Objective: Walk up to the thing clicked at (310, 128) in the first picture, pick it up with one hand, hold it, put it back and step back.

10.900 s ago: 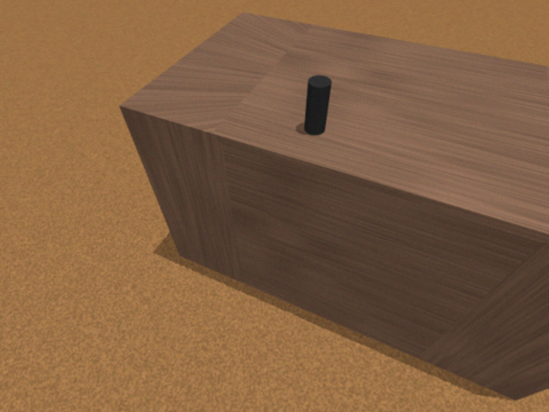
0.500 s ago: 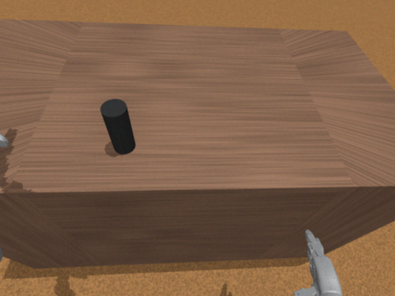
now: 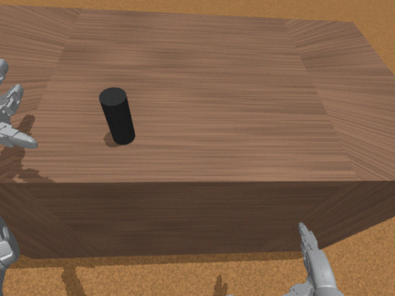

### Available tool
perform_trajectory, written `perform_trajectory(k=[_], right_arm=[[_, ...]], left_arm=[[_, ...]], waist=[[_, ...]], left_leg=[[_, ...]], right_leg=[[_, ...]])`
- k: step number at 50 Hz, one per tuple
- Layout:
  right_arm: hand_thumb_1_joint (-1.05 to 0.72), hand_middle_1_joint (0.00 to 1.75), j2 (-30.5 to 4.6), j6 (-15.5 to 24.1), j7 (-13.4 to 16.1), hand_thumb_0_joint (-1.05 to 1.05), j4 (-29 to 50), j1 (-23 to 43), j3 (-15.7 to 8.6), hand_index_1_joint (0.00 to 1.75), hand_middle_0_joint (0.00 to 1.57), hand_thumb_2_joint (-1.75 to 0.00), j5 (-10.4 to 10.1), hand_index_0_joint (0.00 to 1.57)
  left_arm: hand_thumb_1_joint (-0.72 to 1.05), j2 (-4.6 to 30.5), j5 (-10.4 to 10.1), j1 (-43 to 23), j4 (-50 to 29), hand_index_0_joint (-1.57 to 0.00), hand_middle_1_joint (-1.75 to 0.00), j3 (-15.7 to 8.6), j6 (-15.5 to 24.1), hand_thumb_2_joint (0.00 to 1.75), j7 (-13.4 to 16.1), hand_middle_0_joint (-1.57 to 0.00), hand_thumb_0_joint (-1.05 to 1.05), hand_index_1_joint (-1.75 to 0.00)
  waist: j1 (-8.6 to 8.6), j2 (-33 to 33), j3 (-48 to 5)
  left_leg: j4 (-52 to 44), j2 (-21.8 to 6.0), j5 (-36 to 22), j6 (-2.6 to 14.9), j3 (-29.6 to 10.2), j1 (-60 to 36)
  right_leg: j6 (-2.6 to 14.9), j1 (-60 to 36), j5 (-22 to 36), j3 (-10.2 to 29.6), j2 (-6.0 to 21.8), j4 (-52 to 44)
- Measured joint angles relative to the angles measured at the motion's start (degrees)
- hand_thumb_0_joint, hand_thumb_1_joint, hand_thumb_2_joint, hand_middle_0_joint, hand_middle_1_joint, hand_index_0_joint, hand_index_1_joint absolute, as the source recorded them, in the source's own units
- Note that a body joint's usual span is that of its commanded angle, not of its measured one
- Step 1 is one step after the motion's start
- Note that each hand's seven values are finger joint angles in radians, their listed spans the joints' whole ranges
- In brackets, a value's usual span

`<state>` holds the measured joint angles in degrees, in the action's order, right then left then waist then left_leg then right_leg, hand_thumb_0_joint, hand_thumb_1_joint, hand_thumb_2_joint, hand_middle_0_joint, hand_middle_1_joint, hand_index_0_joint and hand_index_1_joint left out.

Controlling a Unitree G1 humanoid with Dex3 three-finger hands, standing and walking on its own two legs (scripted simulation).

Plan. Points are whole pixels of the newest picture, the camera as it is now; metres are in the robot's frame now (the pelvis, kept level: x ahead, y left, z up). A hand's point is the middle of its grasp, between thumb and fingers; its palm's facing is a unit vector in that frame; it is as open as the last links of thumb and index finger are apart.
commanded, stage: approach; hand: left
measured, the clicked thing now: (119, 118) +0.47 +0.14 +0.07
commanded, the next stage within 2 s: close in in 0.04 s
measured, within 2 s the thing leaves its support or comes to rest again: leaves its support in 1.76 s
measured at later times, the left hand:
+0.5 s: hand (107, 106) +0.51 +0.17 +0.07, palm faces +0.00 -1.00 +0.02, open 17.3 cm
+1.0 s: hand (125, 111) +0.50 +0.13 +0.06, palm faces +0.01 -1.00 +0.01, open 16.2 cm
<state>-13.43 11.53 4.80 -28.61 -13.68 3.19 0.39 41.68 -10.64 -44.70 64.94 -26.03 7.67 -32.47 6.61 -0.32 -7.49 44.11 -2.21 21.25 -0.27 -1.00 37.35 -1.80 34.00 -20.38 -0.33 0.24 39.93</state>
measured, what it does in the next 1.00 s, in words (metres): stands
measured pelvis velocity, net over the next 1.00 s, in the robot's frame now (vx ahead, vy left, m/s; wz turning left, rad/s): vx -0.01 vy -0.01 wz -0.03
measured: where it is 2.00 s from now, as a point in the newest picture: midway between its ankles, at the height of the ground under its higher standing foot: outside the picture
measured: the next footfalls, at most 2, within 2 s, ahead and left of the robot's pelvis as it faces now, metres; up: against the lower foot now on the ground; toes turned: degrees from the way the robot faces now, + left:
none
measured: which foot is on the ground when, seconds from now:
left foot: down 0.00-1.00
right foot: down 0.00-1.00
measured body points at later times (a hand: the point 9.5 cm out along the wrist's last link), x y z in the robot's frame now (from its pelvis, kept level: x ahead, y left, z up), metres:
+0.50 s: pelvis -0.01 +0.00 -0.03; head +0.10 +0.01 +0.41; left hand +0.50 +0.22 +0.07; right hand +0.13 -0.28 -0.07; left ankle -0.01 +0.12 -0.71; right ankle -0.02 -0.14 -0.71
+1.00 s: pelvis -0.01 -0.01 -0.03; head +0.09 +0.00 +0.41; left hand +0.49 +0.18 +0.06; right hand +0.13 -0.29 -0.06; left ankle -0.01 +0.12 -0.71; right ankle -0.02 -0.14 -0.71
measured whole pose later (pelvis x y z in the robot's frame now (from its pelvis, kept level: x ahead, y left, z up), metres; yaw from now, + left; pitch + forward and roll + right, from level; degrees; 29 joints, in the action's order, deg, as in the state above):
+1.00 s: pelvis -0.01 -0.01 -0.03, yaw -2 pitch +18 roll -2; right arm -13.4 1.2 -1.3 -8.6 -19.5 -4.2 1.9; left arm 21.9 -5.0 -49.1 58.4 -18.7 13.9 -5.2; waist 9.7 0.7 -6.6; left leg 55.6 -3.4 25.8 -0.9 -0.2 48.0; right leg -1.3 46.2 -25.3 0.9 -0.9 53.2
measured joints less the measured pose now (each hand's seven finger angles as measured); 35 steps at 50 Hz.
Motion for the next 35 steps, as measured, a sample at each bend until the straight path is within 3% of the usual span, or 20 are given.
perform_trajectory(k=[9,17,21,35], right_arm=[[0.56,0.05,-0.19,-1.44,-2.75,-0.01,8.52,-2.09,-1.28,0.05,0.06,-0.04,0.88,0.06],[0.55,0.05,-0.52,-4.79,-4.46,-0.01,13.65,-3.84,-4.22,0.05,0.06,-0.05,1.81,0.06],[0.55,0.05,-0.58,-6.79,-4.58,-0.01,14.38,-4.37,-5.50,0.05,0.06,-0.05,1.73,0.06],[0.55,0.05,-0.05,-8.74,-5.74,-0.01,17.42,-5.44,-6.23,0.05,0.06,-0.05,0.95,0.06]], left_arm=[[-0.51,-8.78,1.66,-2.37,-1.97,-0.03,-0.05,2.65,4.35,0.10,8.63,-0.04,-0.01,-0.06],[-0.51,-11.72,4.42,-5.01,-4.04,-0.04,-0.04,1.45,6.22,0.09,17.87,-0.05,-0.01,-0.05],[-0.50,-12.30,4.96,-5.28,-4.41,-0.05,-0.04,1.99,6.51,0.08,20.37,-0.05,-0.01,-0.05],[-0.50,-17.79,4.21,-2.89,-7.03,-0.08,-0.06,6.54,5.11,0.07,22.88,-0.07,-0.01,-0.06]], waist=[[2.54,-0.47,1.12],[5.09,-0.10,1.93],[4.85,0.69,1.22],[1.97,1.07,-0.24]], left_leg=[[7.02,-0.63,2.41,-0.15,0.06,7.21],[11.13,-1.59,4.08,-0.25,0.75,11.56],[11.53,-1.68,4.47,-0.22,1.08,12.08],[11.10,-1.13,4.91,-0.46,0.70,10.41]], right_leg=[[0.04,7.43,-2.24,0.33,-0.64,7.05],[0.10,12.32,-3.45,1.19,-1.57,11.20],[0.07,13.09,-3.83,1.53,-1.64,11.83],[0.32,11.54,-4.96,1.09,-1.10,12.23]])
